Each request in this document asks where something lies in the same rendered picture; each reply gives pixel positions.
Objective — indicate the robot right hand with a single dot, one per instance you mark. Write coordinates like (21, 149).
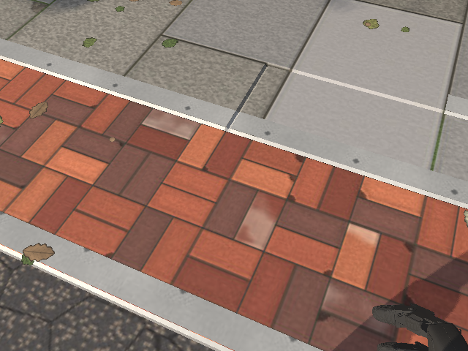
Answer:
(442, 336)

